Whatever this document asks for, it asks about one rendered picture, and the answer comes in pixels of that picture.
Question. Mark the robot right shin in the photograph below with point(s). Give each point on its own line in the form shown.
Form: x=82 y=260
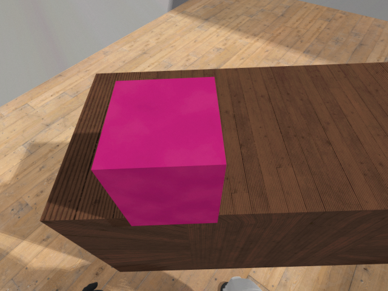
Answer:
x=236 y=277

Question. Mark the right robot thigh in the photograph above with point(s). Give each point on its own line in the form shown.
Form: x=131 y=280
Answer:
x=241 y=284

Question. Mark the carton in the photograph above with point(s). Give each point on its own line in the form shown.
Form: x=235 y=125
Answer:
x=161 y=154

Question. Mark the pedestal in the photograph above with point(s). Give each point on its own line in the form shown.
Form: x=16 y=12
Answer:
x=306 y=181

